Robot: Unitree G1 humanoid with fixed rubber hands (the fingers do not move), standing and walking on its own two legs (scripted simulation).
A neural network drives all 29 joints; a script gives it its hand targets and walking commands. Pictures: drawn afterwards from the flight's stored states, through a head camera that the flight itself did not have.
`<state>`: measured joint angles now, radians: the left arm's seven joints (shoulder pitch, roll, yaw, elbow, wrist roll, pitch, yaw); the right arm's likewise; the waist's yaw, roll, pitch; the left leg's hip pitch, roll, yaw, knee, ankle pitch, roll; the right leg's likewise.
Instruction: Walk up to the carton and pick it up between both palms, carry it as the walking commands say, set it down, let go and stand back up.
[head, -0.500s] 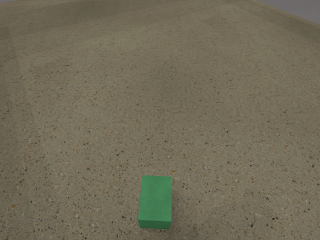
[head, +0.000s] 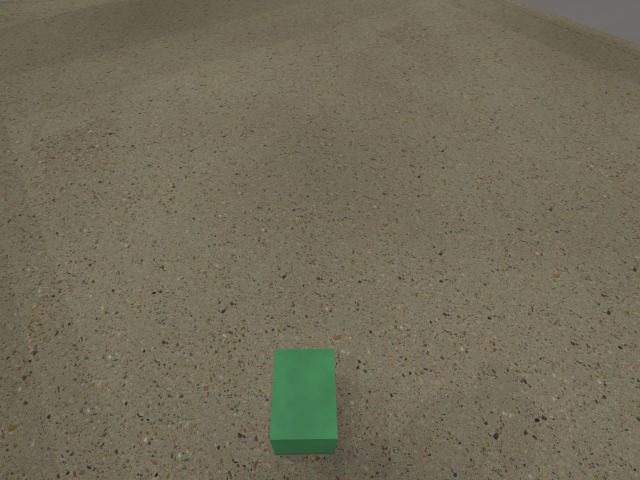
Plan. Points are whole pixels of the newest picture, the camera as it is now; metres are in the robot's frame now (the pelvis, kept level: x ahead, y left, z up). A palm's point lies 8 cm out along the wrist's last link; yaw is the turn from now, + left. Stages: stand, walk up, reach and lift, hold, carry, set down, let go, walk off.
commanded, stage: walk up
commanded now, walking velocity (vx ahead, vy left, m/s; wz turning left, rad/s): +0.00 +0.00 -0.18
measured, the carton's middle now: (304, 401) +0.40 +0.05 -0.68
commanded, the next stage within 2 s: none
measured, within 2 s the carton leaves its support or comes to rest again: neither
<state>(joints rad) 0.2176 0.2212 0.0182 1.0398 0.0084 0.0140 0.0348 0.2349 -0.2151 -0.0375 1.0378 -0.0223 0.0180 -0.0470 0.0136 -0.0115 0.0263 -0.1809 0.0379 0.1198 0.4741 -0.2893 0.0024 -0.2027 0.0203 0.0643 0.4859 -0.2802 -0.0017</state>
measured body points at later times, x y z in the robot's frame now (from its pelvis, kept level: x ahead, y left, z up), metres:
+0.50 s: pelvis -0.01 +0.00 +0.00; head +0.01 +0.00 +0.45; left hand +0.06 +0.25 -0.15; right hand +0.02 -0.27 -0.15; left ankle -0.02 +0.11 -0.74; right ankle -0.01 -0.12 -0.74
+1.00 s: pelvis -0.02 +0.02 +0.01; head +0.02 +0.01 +0.45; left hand +0.03 +0.29 -0.13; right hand +0.06 -0.26 -0.13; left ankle -0.04 +0.15 -0.69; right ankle -0.01 -0.12 -0.74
